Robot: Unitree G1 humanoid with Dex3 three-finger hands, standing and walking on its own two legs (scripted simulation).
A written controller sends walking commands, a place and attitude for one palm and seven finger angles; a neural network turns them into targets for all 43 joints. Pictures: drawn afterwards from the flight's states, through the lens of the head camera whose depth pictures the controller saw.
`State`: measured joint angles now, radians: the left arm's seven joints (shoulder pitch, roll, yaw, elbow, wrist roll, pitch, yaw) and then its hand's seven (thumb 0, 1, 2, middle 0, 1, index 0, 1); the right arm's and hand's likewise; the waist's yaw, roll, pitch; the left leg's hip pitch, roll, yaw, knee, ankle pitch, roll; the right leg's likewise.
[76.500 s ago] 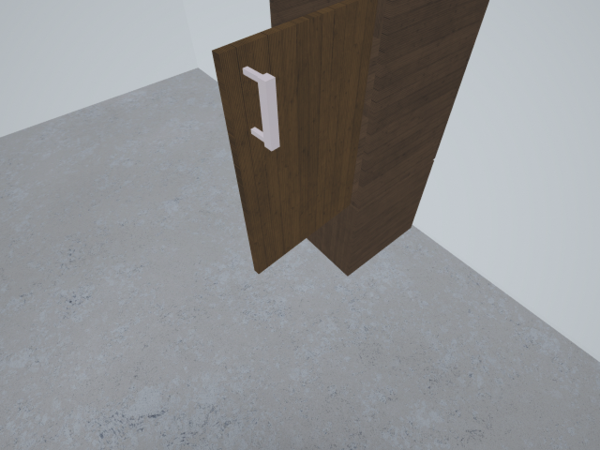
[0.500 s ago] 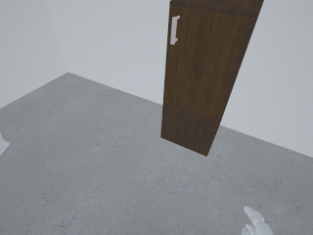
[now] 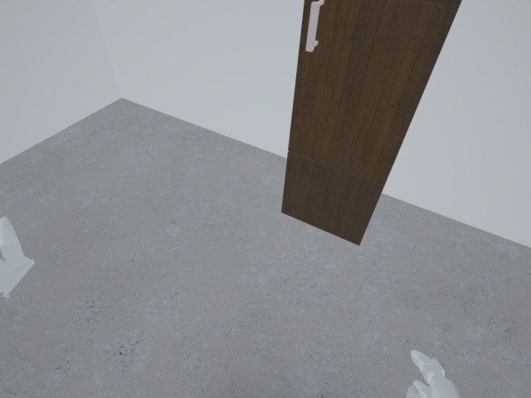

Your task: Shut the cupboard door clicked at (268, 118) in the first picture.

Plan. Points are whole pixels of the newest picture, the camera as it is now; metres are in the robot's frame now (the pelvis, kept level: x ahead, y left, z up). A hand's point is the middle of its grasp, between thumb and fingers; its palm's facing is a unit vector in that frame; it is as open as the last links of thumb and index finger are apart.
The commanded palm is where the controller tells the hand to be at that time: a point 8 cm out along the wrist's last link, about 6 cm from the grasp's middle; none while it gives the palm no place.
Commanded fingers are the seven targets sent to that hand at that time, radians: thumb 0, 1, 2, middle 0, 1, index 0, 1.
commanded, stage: stop stepping back and stand still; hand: left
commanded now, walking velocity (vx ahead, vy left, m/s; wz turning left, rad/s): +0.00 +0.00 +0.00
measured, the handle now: (315, 25) +1.07 -0.08 +0.16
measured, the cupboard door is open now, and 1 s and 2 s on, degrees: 0 0 0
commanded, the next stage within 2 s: let the arm hang, fingers relaxed in 0.64 s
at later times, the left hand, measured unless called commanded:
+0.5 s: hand (38, 242) +0.24 +0.28 +0.17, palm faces +0.42 -0.78 -0.46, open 7.4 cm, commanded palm +0.18 +0.32 +0.19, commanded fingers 0.00 0.90 0.90 -0.20 -0.30 -0.20 -0.30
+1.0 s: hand out of the picture +0.10 +0.23 -0.13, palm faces -0.06 -0.96 -0.26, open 7.4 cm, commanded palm none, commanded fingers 0.00 0.90 0.90 -0.20 -0.30 -0.20 -0.30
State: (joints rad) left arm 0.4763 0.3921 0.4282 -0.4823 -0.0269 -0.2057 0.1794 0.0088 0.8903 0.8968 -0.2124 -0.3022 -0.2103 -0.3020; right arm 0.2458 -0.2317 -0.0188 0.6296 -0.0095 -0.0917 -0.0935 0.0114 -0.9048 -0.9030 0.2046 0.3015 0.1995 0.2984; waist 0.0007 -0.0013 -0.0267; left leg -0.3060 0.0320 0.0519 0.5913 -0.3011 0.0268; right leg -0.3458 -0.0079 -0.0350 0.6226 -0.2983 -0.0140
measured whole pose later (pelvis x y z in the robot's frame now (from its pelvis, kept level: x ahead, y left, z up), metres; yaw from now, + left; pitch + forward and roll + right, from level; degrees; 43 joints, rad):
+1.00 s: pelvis +0.01 +0.03 +0.01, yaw +0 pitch +0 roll +0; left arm 0.25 0.24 -0.02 0.80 0.03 0.06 -0.01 0.01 0.91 0.90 -0.20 -0.30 -0.20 -0.30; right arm 0.15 -0.31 0.01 0.88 -0.02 -0.01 0.01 0.01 -0.91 -0.90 0.20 0.30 0.20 0.30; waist -0.02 0.02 0.03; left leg -0.26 -0.04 0.09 0.51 -0.25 0.06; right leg -0.26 -0.03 -0.01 0.53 -0.26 0.02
